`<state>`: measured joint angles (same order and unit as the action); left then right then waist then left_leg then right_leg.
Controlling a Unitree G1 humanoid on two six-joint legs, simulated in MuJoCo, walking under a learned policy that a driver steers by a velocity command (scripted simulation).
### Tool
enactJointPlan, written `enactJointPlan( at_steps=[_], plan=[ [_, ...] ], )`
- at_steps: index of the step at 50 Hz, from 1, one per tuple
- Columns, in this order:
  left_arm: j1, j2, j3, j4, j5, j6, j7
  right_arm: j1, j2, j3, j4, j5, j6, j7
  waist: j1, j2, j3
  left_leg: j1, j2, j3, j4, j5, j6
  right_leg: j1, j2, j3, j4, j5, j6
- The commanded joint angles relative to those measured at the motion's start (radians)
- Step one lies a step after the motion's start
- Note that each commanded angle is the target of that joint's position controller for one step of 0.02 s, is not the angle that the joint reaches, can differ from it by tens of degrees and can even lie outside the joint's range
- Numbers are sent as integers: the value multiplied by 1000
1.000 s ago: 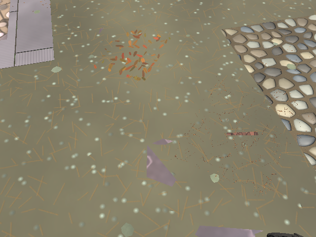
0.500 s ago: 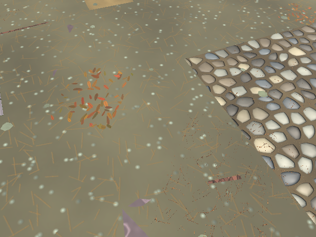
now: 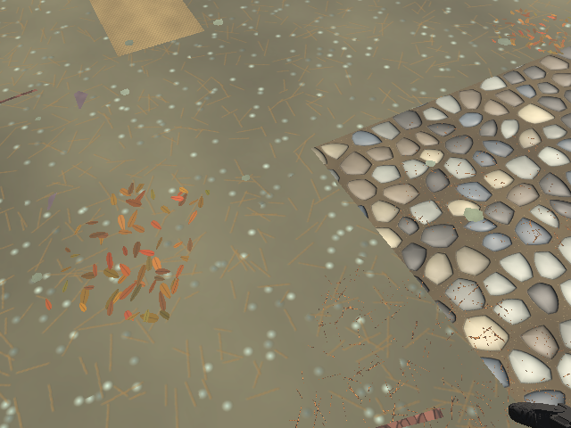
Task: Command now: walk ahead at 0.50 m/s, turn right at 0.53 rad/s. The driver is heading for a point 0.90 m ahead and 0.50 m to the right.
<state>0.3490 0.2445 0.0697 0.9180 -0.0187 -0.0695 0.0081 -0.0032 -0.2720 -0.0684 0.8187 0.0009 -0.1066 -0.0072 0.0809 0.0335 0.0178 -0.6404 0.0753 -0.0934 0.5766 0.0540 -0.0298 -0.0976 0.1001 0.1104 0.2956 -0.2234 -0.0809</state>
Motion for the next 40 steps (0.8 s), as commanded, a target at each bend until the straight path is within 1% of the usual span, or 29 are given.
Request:
enactJointPlan(
  at_steps=[1, 4, 5, 6, 7, 8, 9, 10, 11, 12, 13, 14, 16, 18, 21, 23, 26, 28, 30, 31, 32, 33, 34, 35, 36, 37, 38, 39, 40],
  plan=[
    [38, 161, 36, -41, -9, -1, 9, -115, -63, -5, -94, 10, -20, 13, 2, -112, 18, 112, -56, 32, -81, 42, 0, -75, -232, 188, -51, 146, -123],
    [35, 175, 44, -52, -6, 12, 18, -97, -104, -13, -105, 13, -36, 23, -26, -135, 3, 169, -64, 20, -133, -67, 18, 2, -263, 266, 45, 181, -108],
    [23, 174, 45, -61, -5, 16, 19, -44, -118, -19, -94, 13, -41, 23, -57, -150, -16, 243, -70, 32, -153, -96, 35, 4, -257, 277, 87, 225, -98],
    [5, 154, 38, -76, -1, 16, 17, 65, -148, -34, -68, 6, -46, 18, -111, -146, -79, 404, -62, 37, -173, -98, 65, -25, -208, 257, 188, 296, -73],
    [-21, 109, 20, -104, 11, 12, 12, 233, -201, -50, -46, -11, -49, 10, -190, -86, -217, 671, 72, -73, -124, -117, 127, -146, -147, 191, 435, 232, -39],
    [111, 31, -2, -128, -7, -2, 8, 363, -291, -74, -20, -23, -33, 6, -162, 198, -386, 1060, 318, -474, -162, -247, 282, -499, -1, 48, 781, -151, 38],
    [127, 95, 2, -127, -23, -7, 8, 361, -218, -57, -15, -2, -24, 11, -153, 273, -388, 1069, 377, -681, -243, -431, 310, -658, -59, 59, 951, -373, 44],
    [45, 179, 24, -133, -26, -4, 9, 297, -134, -35, -40, 3, -19, 10, -169, 143, -233, 933, 328, -538, -264, -472, 259, -708, -109, 66, 1004, -298, 45],
    [-20, 182, 28, -145, -19, 3, 11, 240, -107, -25, -50, -4, -12, 9, -156, 58, -138, 790, 281, -388, -282, -391, 221, -686, -149, 28, 994, -217, 51],
    [-55, 167, 31, -159, -9, 7, 11, 196, -85, -17, -45, -9, -7, 11, -134, 36, -65, 666, 240, -291, -316, -298, 209, -659, -176, 17, 943, -163, 54],
    [-56, 150, 35, -165, -6, 15, 6, 174, -70, -11, -42, -17, -7, 11, -107, 61, -36, 591, 210, -215, -345, -243, 197, -618, -205, 17, 905, -128, 52],
    [-46, 125, 33, -171, -11, 23, 2, 166, -74, -13, -36, -17, -9, 13, -94, 78, -22, 541, 193, -160, -375, -218, 195, -586, -220, 6, 881, -109, 52],
    [-62, 92, 27, -193, -12, 36, -3, 173, -94, -22, -24, -10, -17, 14, -87, 66, -12, 513, 195, -83, -418, -146, 215, -593, -235, -9, 840, -67, 60],
    [-97, 87, 24, -220, -6, 41, -5, 182, -120, -32, -13, -9, -21, 11, -85, 41, -7, 524, 203, -17, -437, -65, 228, -627, -242, -6, 770, 8, 70],
    [-155, 82, 18, -242, -7, 34, -22, 189, -141, -38, -5, -9, -14, 6, -98, 29, 0, 545, 174, 109, -443, 13, 206, -611, -234, -33, 607, 175, 71],
    [-229, 72, 11, -265, -5, 28, -36, 212, -154, -40, 0, -4, -6, 1, -128, 21, 19, 555, 162, 174, -441, 24, 190, -582, -220, -74, 495, 257, 64],
    [-327, 68, 3, -310, -5, 28, -53, 270, -181, -46, 16, 7, 9, -1, -163, 13, 51, 628, 185, 219, -425, 37, 178, -583, -202, -120, 394, 253, 49],
    [-361, 79, 5, -338, -6, 30, -64, 292, -199, -52, 25, 17, 24, -2, -162, 21, 63, 695, 209, 239, -386, 111, 164, -586, -185, -144, 354, 183, 28],
    [-336, 108, 19, -351, -3, 34, -69, 286, -228, -59, 22, 26, 38, -6, -125, 52, 29, 737, 217, 274, -277, 404, 145, -499, -131, -194, 335, 76, -9],
    [-275, 135, 34, -343, -2, 37, -68, 284, -243, -63, 19, 29, 46, -10, -83, 71, -16, 742, 213, 292, -169, 573, 135, -404, -91, -223, 332, 24, -32],
    [-135, 175, 59, -308, -5, 39, -63, 270, -244, -62, 14, 32, 54, -14, 0, 62, -88, 697, 188, 320, 14, 641, 113, -214, -46, -240, 275, 58, -65],
    [46, 246, 96, -259, -6, 47, -46, 275, -218, -50, 4, 20, 52, -19, 84, 15, -181, 501, 153, 330, 278, 477, 70, 94, -63, -157, 245, 101, -110],
    [68, 368, 116, -250, -14, 48, -29, 348, -77, -5, -53, -27, 32, -8, -4, -258, -251, 36, -4, 306, 650, -411, 8, 452, -333, 342, 218, 38, -261],
    [91, 338, 96, -290, -5, 31, -35, 298, -101, 4, -80, 0, -13, 7, 22, -225, -426, -124, -100, 54, 825, -673, 5, 553, -454, 740, 44, -97, -369],
    [71, 264, 74, -277, 4, 19, -40, 185, -167, -14, -110, 42, -36, 18, 54, -141, -309, -222, -44, 7, 831, -582, 25, 492, -420, 601, 12, -50, -305],
    [23, 231, 64, -275, -1, 11, -40, 165, -158, -8, -116, 40, -46, 18, 20, -103, -203, -210, -4, 16, 752, -497, 41, 348, -376, 465, 13, 12, -268],
    [-56, 199, 53, -288, -1, 9, -38, 171, -156, -11, -102, 14, -47, 10, -30, -47, -136, -142, 31, 16, 662, -441, 35, 190, -334, 367, 5, 93, -236],
    [-112, 170, 41, -306, 9, 9, -35, 189, -170, -20, -95, -1, -36, 7, -71, -61, -101, -61, 54, 12, 600, -406, 28, 69, -305, 302, -17, 182, -223],
    [-137, 167, 38, -318, 17, 9, -32, 205, -170, -23, -96, -4, -22, 9, -96, -75, -88, -8, 59, 11, 569, -387, 19, -7, -290, 282, -41, 217, -224]
  ],
)
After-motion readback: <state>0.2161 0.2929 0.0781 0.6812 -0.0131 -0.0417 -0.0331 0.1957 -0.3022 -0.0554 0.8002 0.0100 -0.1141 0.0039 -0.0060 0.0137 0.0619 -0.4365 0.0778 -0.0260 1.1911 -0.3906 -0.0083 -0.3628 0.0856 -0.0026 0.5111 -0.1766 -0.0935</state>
